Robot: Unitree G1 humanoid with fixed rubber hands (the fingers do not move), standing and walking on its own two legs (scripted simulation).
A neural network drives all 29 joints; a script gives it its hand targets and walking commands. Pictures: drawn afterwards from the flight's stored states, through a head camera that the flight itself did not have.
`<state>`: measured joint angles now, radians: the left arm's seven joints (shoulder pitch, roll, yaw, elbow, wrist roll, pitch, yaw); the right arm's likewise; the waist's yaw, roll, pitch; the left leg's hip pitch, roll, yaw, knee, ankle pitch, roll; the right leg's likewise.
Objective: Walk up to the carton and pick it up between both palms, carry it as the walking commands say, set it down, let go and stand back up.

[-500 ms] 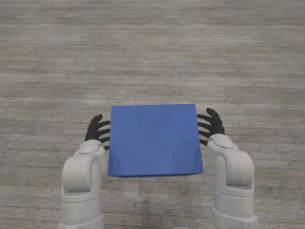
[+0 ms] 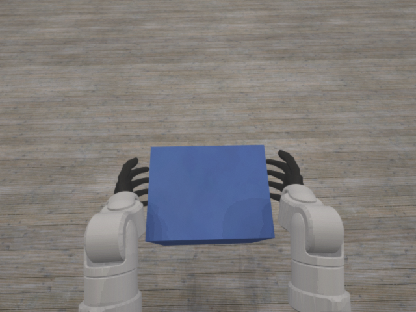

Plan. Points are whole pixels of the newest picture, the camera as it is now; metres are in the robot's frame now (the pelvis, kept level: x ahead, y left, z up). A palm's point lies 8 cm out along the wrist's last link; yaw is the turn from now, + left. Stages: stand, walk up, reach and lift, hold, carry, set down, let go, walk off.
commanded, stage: carry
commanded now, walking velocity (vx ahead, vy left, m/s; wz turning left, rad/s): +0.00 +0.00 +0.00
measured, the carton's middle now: (208, 201) +0.33 -0.01 +0.01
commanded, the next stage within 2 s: none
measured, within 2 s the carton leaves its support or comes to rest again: neither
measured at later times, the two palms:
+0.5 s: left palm (129, 125) +0.50 +0.15 +0.08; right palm (255, 122) +0.48 -0.13 +0.08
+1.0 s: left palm (117, 86) +0.67 +0.21 +0.06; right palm (221, 85) +0.65 -0.07 +0.06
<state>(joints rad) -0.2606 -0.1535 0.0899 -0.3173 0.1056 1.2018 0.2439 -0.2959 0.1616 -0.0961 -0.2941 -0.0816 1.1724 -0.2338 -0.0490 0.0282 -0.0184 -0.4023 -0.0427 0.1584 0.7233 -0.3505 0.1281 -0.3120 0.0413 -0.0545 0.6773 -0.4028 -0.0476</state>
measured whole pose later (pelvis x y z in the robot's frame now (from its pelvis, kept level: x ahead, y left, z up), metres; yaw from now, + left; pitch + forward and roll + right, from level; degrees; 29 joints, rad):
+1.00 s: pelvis +0.36 +0.09 +0.01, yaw -5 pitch +4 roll -3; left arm -0.25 -0.15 0.14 0.02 0.20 0.88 0.17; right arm -0.27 0.15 -0.12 0.05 -0.08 0.86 -0.19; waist -0.03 0.03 -0.05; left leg -0.39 -0.05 0.10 0.76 -0.30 0.12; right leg -0.24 0.02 -0.05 0.67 -0.35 -0.02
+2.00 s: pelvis +0.46 +0.12 -0.01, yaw -3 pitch -2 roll -1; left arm -0.25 -0.15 0.03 -0.35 0.10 1.30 0.25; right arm -0.26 0.15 -0.12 -0.34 -0.08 1.27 -0.23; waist -0.03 0.07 -0.05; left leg -0.38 0.00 0.08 0.76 -0.36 0.07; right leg -0.32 -0.02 -0.06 0.75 -0.40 0.00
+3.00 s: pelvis +0.28 +0.12 +0.00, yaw -1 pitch +2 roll -1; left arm -0.33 -0.17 0.08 -0.35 0.13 1.28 0.28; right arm -0.34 0.18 -0.12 -0.32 -0.08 1.24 -0.27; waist -0.02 0.01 0.03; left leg -0.51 0.01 -0.03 0.69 -0.22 0.01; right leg -0.42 -0.02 -0.07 0.82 -0.45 -0.01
